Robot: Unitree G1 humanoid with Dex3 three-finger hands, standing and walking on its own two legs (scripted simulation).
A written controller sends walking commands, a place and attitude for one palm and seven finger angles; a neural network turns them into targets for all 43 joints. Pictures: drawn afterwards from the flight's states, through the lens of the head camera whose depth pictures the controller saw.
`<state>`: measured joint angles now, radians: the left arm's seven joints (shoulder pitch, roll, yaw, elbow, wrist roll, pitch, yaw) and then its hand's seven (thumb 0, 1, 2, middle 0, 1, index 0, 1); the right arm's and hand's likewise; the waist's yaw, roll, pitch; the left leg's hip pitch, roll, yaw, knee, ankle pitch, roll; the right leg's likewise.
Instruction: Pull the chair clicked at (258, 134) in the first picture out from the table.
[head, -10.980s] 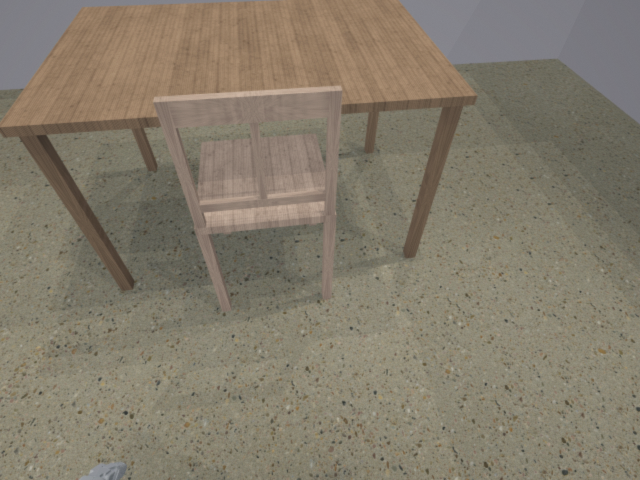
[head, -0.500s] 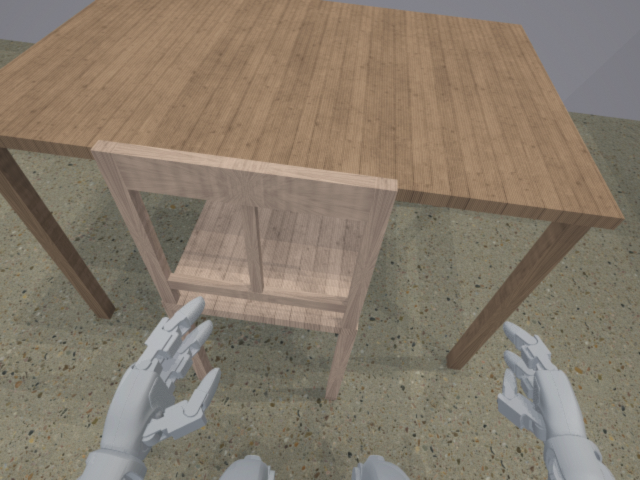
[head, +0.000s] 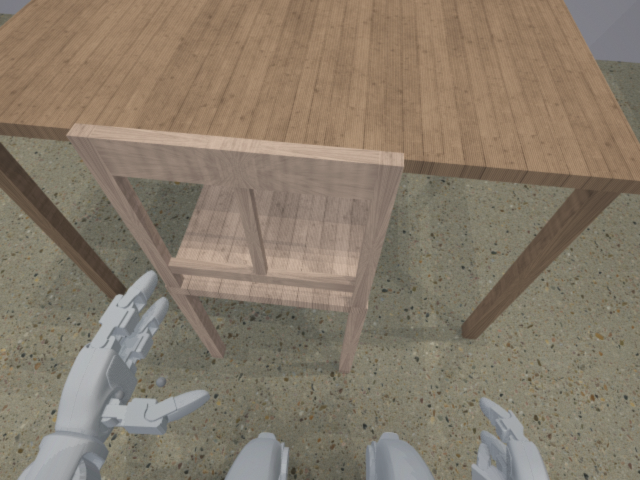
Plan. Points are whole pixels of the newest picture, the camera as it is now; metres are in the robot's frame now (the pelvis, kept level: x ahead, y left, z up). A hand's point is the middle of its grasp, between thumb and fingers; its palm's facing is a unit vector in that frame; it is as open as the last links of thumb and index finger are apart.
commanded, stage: raise the hand toward the chair's back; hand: left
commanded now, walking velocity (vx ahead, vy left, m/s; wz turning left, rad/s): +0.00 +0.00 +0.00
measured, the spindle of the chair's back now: (253, 233) +0.46 +0.13 -0.02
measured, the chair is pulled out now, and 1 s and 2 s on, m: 0.00 0.00 0.00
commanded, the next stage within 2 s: aim the fingers beside a spindle in 1.20 s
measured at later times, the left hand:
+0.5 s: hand (132, 363) +0.24 +0.21 +0.05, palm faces -0.06 -1.00 -0.05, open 16.7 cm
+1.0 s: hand (127, 349) +0.25 +0.22 +0.06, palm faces -0.07 -1.00 -0.05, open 16.9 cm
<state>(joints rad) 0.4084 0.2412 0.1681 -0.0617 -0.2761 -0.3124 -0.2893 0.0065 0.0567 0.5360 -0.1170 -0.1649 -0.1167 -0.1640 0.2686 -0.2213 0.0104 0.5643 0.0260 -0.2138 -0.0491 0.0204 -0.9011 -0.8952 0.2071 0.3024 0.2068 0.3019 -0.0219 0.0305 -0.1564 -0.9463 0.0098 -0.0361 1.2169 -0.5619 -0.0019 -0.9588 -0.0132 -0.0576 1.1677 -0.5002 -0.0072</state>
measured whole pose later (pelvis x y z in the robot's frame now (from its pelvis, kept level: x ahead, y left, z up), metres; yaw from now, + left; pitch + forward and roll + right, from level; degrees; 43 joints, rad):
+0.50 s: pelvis +0.01 +0.02 +0.01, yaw +1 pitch +16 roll -3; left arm 0.36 0.28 0.19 -0.03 -0.28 -0.31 -0.32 -0.01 -0.46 0.32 -0.07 -0.08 -0.07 -0.08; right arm 0.20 -0.22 0.05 0.49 0.02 -0.19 -0.04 0.02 -0.90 -0.90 0.20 0.30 0.21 0.30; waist 0.00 0.02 -0.16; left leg -0.89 0.00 -0.05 1.19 -0.57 0.02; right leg -0.88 -0.02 -0.07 1.11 -0.50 0.01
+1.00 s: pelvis +0.01 +0.02 +0.02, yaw +0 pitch +15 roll -3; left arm 0.32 0.31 0.23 0.03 -0.29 -0.31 -0.34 -0.01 -0.49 0.30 -0.06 -0.08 -0.06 -0.08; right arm 0.26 -0.27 0.02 0.52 0.03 -0.20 -0.04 0.02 -0.90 -0.90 0.20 0.30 0.20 0.30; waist -0.04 0.02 -0.15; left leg -0.87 0.00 -0.04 1.15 -0.56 0.02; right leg -0.86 -0.02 -0.06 1.07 -0.48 0.02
